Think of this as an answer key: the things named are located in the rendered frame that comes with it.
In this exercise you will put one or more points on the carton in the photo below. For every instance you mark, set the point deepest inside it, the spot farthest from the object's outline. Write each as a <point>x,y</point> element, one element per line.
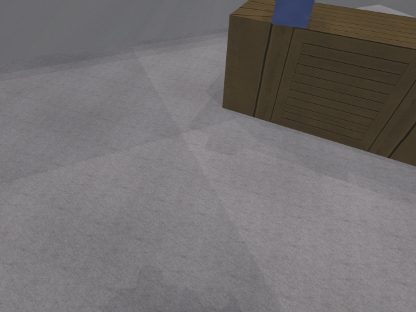
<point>293,13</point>

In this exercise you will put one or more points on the pedestal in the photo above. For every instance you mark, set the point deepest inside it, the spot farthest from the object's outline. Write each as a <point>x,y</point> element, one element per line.
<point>349,77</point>

